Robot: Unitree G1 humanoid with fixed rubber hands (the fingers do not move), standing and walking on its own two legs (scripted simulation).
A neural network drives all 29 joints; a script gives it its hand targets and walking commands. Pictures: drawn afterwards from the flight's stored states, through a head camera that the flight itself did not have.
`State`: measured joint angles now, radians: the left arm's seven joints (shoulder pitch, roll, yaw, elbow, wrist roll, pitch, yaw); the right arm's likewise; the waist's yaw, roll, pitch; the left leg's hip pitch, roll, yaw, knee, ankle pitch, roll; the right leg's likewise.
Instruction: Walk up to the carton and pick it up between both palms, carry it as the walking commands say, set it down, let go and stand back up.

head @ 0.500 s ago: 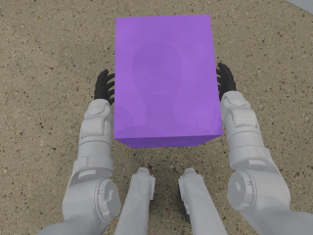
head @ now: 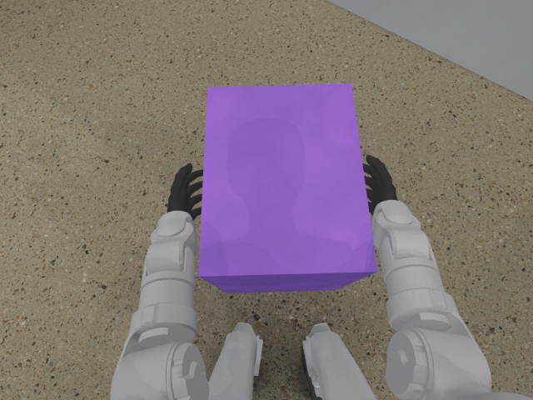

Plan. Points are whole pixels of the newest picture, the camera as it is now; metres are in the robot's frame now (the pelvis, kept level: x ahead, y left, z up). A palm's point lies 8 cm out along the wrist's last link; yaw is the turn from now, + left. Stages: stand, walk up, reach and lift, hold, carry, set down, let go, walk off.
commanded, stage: reach and lift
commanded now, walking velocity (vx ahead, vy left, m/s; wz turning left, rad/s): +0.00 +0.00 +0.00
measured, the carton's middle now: (280, 203) +0.43 +0.01 -0.12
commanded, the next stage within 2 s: none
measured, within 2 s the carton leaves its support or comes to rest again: neither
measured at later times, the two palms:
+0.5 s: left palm (164, 213) +0.36 +0.17 +0.02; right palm (400, 201) +0.37 -0.15 +0.02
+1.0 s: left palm (140, 212) +0.34 +0.17 +0.09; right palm (424, 197) +0.35 -0.15 +0.09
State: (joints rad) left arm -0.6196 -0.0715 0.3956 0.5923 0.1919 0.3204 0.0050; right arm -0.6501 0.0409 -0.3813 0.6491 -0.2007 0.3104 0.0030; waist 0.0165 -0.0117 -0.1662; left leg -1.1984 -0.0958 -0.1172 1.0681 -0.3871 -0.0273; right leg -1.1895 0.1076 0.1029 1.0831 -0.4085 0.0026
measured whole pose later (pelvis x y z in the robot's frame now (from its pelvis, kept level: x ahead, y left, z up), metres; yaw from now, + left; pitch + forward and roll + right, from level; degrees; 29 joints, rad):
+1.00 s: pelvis +0.03 +0.00 +0.09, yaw +0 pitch +6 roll +0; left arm -0.34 -0.13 0.32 0.41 0.24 0.49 -0.03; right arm -0.37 0.10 -0.32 0.47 -0.24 0.48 0.04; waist 0.02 0.00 -0.04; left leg -0.38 -0.06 -0.13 0.50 -0.21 0.00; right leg -0.37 0.07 0.13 0.50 -0.24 -0.01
